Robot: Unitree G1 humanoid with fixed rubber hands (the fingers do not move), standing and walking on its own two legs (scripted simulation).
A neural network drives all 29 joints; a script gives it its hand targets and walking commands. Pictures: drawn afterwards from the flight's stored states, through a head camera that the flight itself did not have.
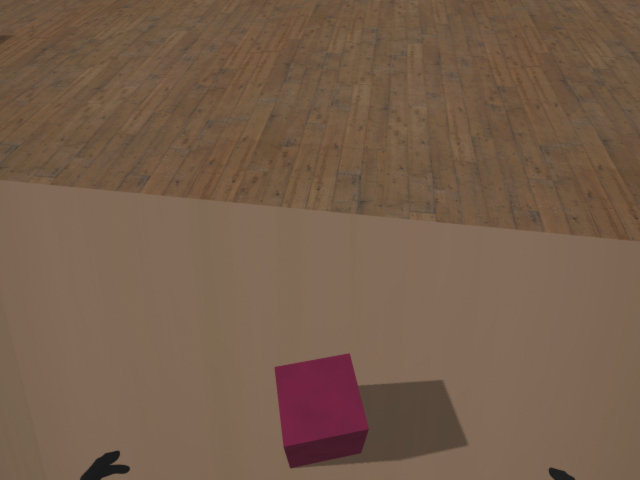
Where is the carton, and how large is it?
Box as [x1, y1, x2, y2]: [274, 353, 368, 467]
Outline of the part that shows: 349,353 274,367 283,446 290,467 354,454 361,451 368,428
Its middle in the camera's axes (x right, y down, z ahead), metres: +0.00 +0.47 +1.08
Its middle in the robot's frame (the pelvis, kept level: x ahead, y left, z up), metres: +0.40 +0.03 -0.66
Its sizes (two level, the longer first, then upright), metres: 0.210 0.200 0.250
